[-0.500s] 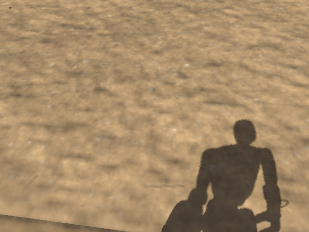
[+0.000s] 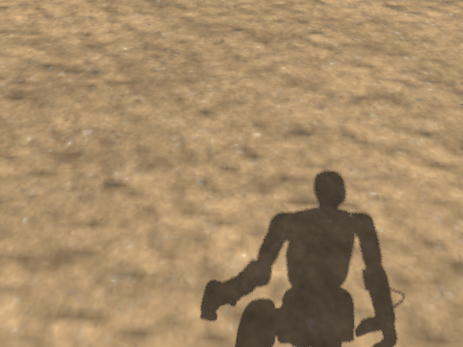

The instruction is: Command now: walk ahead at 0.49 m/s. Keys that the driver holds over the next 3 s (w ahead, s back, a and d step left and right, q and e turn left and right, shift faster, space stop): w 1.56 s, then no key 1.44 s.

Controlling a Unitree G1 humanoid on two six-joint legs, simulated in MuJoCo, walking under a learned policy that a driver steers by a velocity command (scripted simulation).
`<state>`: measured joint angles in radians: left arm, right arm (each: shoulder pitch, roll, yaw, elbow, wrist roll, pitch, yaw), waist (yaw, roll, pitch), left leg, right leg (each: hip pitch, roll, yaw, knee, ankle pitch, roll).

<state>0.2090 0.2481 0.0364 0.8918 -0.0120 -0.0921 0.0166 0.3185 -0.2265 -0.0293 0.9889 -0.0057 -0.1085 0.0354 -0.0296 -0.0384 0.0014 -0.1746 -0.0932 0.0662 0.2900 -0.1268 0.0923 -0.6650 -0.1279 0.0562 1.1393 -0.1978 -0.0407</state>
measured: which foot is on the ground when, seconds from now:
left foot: down 0.00-0.32, up 0.34-0.84, down 0.86-1.00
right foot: up 0.00-0.28, down 0.30-0.88, up 0.90-1.00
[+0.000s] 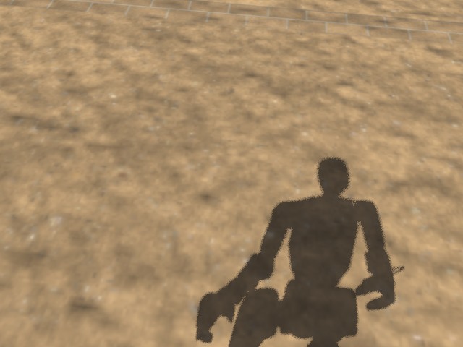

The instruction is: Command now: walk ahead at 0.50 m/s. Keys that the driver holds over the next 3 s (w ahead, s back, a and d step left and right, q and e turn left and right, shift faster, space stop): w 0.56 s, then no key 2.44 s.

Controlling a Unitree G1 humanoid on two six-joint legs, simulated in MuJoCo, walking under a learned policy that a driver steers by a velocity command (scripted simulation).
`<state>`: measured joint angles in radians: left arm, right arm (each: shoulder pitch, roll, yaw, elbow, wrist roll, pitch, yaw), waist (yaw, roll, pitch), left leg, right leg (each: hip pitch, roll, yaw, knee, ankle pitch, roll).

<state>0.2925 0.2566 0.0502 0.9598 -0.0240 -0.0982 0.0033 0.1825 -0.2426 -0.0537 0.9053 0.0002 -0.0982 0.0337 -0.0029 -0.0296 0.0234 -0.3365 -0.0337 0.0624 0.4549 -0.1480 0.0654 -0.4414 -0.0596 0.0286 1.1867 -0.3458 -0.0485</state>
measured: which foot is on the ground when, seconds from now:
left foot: down 0.00-0.44, up 0.46-0.86, down 0.88-1.00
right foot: up 0.00-0.40, down 0.42-0.92, up 0.94-1.00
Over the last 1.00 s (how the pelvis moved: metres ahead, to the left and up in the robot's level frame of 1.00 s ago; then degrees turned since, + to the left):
0.55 -0.01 -0.01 1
